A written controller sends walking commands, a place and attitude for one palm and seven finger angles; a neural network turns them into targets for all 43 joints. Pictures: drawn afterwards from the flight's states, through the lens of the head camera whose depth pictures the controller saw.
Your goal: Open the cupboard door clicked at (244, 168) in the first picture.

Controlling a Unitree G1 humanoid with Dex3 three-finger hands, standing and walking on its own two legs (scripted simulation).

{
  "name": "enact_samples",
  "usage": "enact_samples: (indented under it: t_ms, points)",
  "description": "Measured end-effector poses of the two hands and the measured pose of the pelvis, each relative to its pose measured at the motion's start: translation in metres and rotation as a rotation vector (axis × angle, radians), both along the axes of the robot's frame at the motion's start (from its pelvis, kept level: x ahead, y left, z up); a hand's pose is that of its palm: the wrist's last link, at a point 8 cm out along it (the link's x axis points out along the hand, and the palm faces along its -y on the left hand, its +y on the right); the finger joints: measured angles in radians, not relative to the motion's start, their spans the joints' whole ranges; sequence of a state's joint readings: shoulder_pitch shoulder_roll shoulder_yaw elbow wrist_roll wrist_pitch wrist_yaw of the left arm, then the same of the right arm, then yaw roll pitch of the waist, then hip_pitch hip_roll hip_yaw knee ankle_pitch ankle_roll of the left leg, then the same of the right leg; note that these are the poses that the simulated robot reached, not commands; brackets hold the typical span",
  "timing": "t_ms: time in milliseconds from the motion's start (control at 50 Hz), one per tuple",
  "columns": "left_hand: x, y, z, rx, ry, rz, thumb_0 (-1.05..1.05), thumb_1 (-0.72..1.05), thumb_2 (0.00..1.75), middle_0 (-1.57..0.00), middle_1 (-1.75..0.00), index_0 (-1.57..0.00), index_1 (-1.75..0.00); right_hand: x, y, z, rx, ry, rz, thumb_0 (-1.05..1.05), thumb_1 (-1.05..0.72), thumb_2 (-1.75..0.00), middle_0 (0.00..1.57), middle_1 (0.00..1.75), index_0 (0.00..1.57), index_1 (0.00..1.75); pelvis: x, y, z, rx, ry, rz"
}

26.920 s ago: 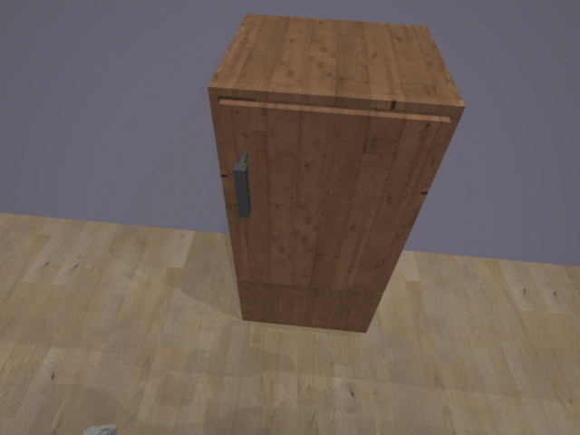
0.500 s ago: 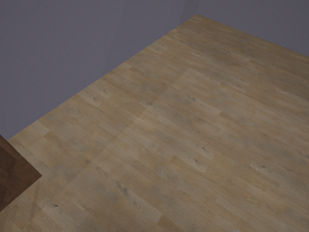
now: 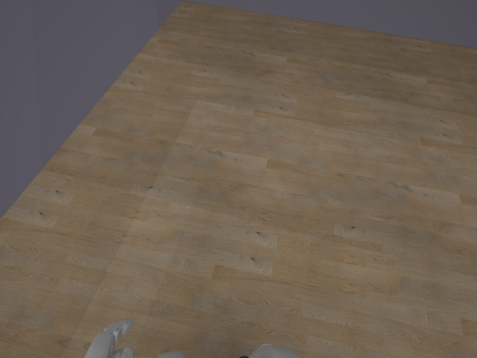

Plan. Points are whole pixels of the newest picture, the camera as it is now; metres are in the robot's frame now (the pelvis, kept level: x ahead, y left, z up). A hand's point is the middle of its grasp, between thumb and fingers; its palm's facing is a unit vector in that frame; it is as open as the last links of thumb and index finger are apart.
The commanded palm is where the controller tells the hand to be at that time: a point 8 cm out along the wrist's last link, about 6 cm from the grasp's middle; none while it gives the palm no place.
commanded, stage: walk to a spot facing it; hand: left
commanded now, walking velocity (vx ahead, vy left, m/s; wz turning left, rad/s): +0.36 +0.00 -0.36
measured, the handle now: out of the picture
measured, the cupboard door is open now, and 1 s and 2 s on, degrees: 46 46 46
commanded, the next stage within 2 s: turn to face it in 0.52 s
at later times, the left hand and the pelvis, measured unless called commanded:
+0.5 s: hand (142, 325) +0.19 +0.19 -0.16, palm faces -0.08 -0.98 -0.17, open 7.3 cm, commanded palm none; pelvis +0.26 +0.01 +0.00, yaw -13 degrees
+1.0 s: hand (212, 162) +0.58 +0.08 -0.14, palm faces -0.24 -0.95 -0.18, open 7.3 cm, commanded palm none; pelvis +0.40 -0.05 +0.01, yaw -9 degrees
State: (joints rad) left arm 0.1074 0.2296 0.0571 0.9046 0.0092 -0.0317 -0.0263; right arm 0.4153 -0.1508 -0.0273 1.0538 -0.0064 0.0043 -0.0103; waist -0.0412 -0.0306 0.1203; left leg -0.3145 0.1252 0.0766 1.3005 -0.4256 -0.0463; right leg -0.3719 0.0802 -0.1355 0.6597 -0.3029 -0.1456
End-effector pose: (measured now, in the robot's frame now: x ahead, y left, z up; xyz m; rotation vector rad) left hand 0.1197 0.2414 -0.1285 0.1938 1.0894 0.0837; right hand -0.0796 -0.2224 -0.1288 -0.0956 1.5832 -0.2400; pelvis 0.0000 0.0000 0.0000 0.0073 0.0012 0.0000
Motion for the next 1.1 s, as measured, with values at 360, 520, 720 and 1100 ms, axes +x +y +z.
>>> enact_samples:
  t_ms: [360, 520, 720, 1100]
  points:
    - [0.017, -0.015, 0.016, 0.013, 0.369, 0.086, 0.01, 0.91, 0.9, -0.2, -0.3, -0.21, -0.3, 0.383, -0.011, 0.025, 0.007, -0.55, 0.112, 0.01, -0.91, -0.9, 0.2, 0.3, 0.19, 0.3, 0.177, 0.0, 0.019, 0.013, 0.045, -0.147]
    - [0.095, -0.001, -0.006, 0.001, 0.504, 0.017, 0.01, 0.91, 0.9, -0.21, -0.3, -0.21, -0.3, 0.467, -0.002, 0.025, -0.057, -0.63, 0.06, 0.01, -0.9, -0.9, 0.2, 0.3, 0.2, 0.3, 0.273, 0.011, 0.002, 0.007, 0.03, -0.246]
    - [0.352, -0.024, 0.012, 0.011, 0.133, -0.207, 0.01, 0.92, 0.9, -0.2, -0.3, -0.2, -0.3, 0.368, -0.02, 0.029, -0.13, -0.252, -0.164, 0.0, -0.94, -0.9, 0.2, 0.3, 0.2, 0.3, 0.345, -0.001, 0.026, -0.029, 0.012, -0.312]
    - [0.432, -0.095, 0.005, -0.05, 0.019, -0.113, 0.0, 0.91, 0.9, -0.21, -0.3, -0.21, -0.3, 0.441, -0.045, 0.01, -0.006, -0.142, -0.107, 0.01, -0.91, -0.9, 0.2, 0.3, 0.19, 0.3, 0.411, -0.047, 0.015, -0.007, 0.007, -0.09]
